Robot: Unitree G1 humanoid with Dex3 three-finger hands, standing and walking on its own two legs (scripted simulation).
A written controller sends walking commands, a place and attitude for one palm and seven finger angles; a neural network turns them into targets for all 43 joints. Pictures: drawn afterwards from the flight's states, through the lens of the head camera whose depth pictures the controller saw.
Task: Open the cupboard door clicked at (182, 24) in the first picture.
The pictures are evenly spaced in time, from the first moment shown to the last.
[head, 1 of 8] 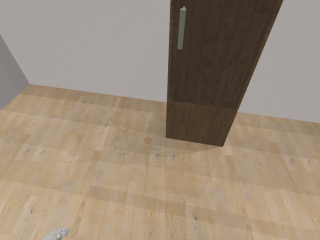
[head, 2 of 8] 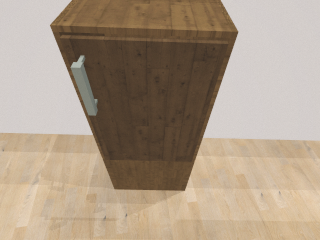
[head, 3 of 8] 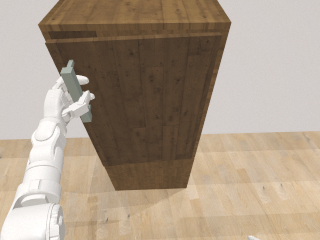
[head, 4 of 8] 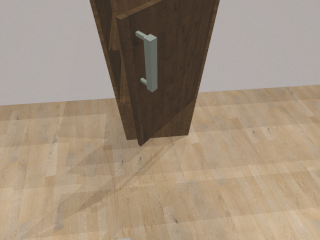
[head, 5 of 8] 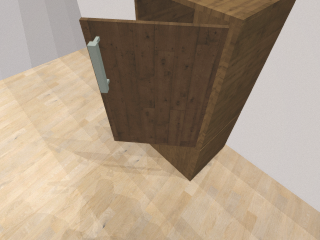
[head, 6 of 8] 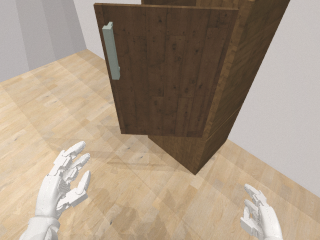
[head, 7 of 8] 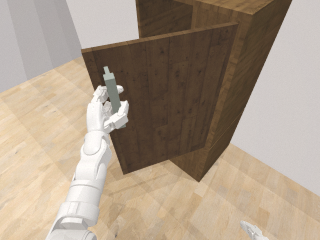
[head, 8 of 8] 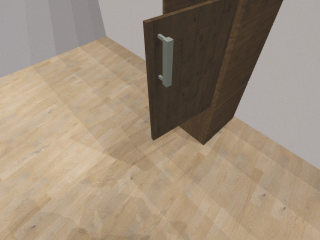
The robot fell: no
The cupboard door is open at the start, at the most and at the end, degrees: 0 84 82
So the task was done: yes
